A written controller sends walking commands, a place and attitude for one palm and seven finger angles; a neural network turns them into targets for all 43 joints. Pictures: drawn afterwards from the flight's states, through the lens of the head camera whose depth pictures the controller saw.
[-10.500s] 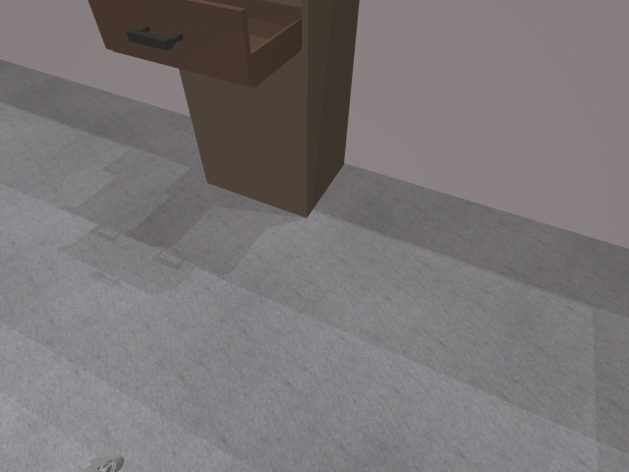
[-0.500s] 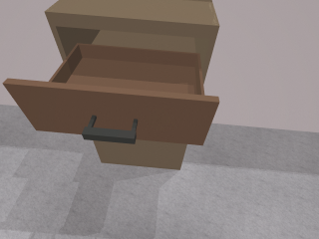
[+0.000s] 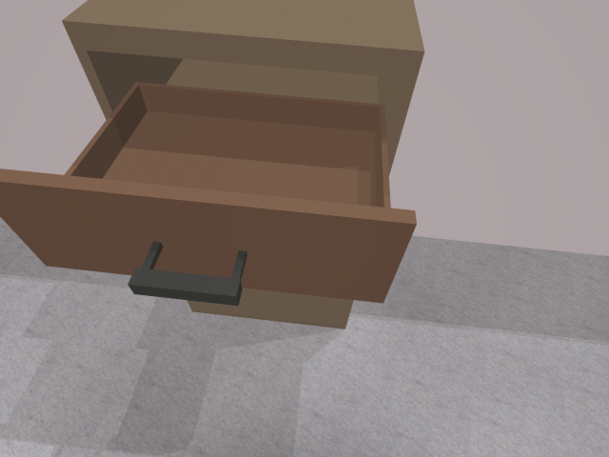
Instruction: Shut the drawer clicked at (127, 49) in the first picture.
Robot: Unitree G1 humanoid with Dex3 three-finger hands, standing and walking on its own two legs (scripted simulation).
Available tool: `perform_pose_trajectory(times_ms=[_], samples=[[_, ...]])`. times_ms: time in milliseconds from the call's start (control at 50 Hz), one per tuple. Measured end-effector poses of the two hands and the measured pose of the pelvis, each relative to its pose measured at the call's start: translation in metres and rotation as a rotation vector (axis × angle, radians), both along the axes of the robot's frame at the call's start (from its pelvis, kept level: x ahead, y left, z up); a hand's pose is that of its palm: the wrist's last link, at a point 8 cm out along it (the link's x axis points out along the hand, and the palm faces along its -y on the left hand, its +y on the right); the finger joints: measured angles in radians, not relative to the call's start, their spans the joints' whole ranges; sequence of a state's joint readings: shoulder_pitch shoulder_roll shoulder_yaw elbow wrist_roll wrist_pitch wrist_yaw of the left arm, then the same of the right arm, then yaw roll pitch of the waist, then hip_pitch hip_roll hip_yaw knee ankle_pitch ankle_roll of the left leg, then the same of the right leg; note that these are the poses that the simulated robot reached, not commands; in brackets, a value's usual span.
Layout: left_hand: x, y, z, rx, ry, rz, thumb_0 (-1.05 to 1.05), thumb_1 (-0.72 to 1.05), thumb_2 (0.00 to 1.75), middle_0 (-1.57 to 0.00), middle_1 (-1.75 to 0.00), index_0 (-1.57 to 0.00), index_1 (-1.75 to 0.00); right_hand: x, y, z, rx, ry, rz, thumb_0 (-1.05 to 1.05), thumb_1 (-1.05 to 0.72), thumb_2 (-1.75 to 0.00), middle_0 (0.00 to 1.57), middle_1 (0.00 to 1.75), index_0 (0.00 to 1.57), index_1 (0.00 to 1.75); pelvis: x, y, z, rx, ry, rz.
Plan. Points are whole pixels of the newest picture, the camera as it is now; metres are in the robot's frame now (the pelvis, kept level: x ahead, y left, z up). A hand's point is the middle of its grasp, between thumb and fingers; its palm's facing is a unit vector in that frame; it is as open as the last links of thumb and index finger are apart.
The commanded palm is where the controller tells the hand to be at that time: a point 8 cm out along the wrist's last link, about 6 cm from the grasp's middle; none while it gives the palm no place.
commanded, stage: come to a stop and stand still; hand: left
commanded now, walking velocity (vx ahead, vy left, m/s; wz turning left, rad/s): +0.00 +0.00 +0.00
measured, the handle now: (192, 270) +0.31 +0.16 +0.08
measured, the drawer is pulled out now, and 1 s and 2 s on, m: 0.30 0.30 0.30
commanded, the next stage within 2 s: look again from close up in 0.94 s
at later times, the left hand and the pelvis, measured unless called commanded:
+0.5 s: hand out of the picture -0.02 +0.16 -0.17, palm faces +0.02 -0.99 -0.15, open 7.4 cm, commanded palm none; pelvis +0.01 +0.01 +0.01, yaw -1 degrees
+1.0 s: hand out of the picture +0.02 +0.19 -0.17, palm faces -0.03 -0.98 -0.22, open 7.3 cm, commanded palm none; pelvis +0.00 +0.02 +0.00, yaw -2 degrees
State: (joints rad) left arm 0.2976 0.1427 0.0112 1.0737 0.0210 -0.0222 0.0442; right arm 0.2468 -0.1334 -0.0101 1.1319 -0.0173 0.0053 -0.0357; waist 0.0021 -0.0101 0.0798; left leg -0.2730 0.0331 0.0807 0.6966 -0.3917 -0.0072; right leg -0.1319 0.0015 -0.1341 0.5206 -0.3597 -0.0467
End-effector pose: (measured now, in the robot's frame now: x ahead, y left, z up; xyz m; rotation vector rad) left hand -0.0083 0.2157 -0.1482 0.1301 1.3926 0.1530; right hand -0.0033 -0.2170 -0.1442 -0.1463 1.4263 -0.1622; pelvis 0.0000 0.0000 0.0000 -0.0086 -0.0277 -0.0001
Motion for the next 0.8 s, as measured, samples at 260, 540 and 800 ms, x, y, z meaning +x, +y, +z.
perform_pose_trajectory(times_ms=[260,540,800], samples=[[-0.002,-0.019,0.002,-0.074,0.054,0.013,0.01,0.92,0.9,-0.2,-0.3,-0.2,-0.3,0.014,0.009,0.013,-0.012,-0.005,0.021,0.02,-0.95,-0.9,0.2,0.3,0.2,0.29,0.019,0.008,0.01,0.014,-0.002,-0.006],[-0.015,-0.002,0.006,-0.023,0.057,-0.013,0.0,0.91,0.9,-0.2,-0.3,-0.2,-0.3,-0.008,0.018,0.005,0.024,-0.008,0.001,0.02,-0.93,-0.9,0.2,0.3,0.2,0.3,0.007,0.015,0.005,-0.008,0.022,-0.008],[0.019,0.031,0.01,0.049,-0.06,-0.056,0.0,0.91,0.9,-0.19,-0.3,-0.19,-0.3,-0.014,0.022,-0.004,0.039,-0.059,-0.012,0.02,-0.93,-0.9,0.2,0.3,0.2,0.29,-0.005,0.021,0.0,0.008,0.014,-0.027]])
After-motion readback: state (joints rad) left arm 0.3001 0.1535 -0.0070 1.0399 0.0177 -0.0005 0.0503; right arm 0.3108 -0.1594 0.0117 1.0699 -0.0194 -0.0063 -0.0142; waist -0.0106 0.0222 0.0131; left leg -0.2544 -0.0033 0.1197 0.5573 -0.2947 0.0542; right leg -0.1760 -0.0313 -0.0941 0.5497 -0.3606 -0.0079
